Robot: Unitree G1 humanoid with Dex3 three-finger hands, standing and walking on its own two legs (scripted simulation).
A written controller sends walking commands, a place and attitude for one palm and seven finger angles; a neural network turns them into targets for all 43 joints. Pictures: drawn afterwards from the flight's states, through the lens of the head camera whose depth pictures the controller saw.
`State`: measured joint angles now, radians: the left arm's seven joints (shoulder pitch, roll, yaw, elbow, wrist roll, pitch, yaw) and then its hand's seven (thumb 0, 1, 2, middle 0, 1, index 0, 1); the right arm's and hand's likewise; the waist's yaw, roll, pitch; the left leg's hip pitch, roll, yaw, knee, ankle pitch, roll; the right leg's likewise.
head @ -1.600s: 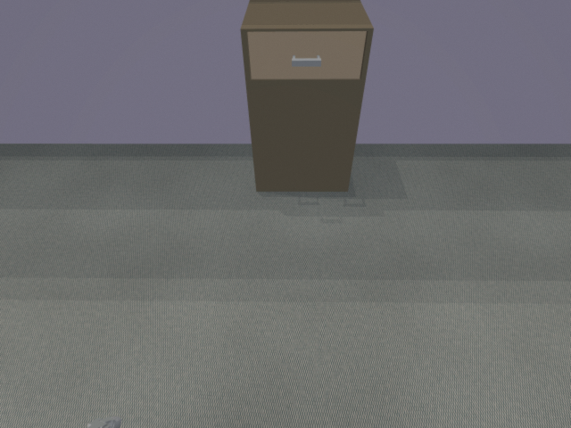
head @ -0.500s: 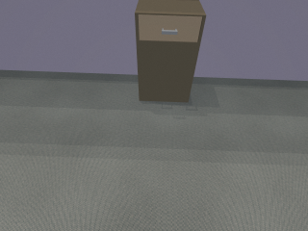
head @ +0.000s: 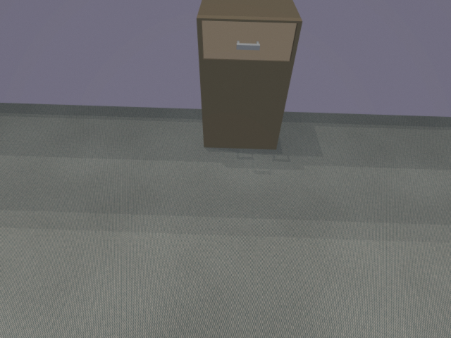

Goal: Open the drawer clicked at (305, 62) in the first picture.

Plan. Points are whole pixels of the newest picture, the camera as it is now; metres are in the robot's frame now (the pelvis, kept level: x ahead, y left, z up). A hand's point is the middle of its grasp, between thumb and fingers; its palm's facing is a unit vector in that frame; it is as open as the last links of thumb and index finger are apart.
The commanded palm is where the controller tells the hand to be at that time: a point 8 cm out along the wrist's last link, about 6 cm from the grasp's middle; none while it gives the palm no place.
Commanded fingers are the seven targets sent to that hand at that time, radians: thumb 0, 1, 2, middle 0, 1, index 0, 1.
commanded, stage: walk to a spot facing it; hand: left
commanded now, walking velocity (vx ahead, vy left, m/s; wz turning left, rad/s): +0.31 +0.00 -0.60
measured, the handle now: (247, 44) +1.38 -0.02 -0.07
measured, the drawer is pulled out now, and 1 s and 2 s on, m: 0.00 0.00 0.00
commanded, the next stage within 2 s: turn to face it in 1.50 s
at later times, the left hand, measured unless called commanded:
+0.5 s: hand out of the picture +0.11 +0.12 -0.17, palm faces -0.15 -0.97 -0.19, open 7.4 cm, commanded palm none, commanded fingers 0.00 0.90 0.90 -0.20 -0.30 -0.20 -0.30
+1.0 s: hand (183, 230) +0.42 +0.14 -0.19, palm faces -0.35 -0.92 -0.17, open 7.4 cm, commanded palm none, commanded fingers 0.00 0.90 0.90 -0.20 -0.30 -0.20 -0.30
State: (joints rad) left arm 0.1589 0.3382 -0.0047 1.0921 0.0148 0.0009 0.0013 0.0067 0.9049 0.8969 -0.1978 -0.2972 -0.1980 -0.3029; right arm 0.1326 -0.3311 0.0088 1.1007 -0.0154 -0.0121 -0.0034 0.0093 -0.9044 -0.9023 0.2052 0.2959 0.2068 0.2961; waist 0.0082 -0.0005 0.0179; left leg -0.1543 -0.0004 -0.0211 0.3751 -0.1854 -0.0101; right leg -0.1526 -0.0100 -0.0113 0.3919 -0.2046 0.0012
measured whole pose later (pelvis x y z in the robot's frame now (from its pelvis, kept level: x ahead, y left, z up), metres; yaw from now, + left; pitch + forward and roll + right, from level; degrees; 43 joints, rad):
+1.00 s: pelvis +0.33 -0.03 -0.01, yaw -26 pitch -2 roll -1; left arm 0.32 0.21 0.09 1.03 0.04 0.00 -0.01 0.01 0.91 0.90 -0.19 -0.30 -0.19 -0.30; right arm 0.25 -0.15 -0.05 1.01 -0.02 -0.09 -0.03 -0.01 -0.94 -0.90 0.21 0.30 0.21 0.30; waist 0.03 -0.05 0.02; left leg -0.23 0.04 0.25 0.51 -0.25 0.08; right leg -0.53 -0.06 -0.02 1.27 -0.26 -0.02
